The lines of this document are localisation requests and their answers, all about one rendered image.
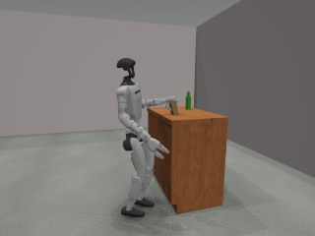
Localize right robot forearm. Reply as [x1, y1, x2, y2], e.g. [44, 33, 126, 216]
[119, 114, 151, 142]

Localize robot left upper arm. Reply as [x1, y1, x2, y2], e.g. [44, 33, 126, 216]
[136, 83, 146, 109]

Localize robot torso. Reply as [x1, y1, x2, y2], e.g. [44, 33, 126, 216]
[120, 83, 142, 141]

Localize right robot hand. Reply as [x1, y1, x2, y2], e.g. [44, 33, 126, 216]
[146, 138, 169, 159]

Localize robot right upper arm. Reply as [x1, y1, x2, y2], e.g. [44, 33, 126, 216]
[116, 86, 131, 122]

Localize right robot foot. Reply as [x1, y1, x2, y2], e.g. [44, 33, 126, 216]
[121, 206, 145, 217]

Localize table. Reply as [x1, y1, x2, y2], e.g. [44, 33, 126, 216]
[147, 106, 229, 214]

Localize left robot forearm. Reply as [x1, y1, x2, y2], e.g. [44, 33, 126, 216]
[144, 97, 166, 107]

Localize left robot hand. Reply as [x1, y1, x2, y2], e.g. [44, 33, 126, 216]
[165, 96, 181, 111]

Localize sponge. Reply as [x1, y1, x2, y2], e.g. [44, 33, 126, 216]
[169, 101, 179, 116]

